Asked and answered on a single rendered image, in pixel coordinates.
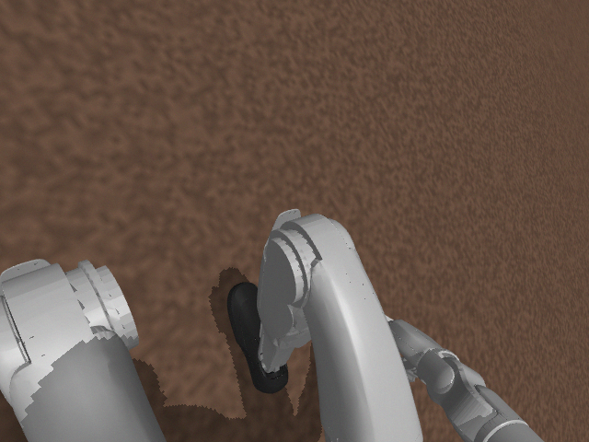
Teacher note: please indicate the right robot hand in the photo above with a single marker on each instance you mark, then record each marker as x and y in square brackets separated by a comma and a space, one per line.
[412, 343]

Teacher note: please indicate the right robot arm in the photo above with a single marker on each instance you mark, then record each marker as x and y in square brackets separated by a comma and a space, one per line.
[477, 413]

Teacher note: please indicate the right robot foot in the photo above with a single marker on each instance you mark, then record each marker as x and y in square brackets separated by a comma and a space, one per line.
[245, 321]

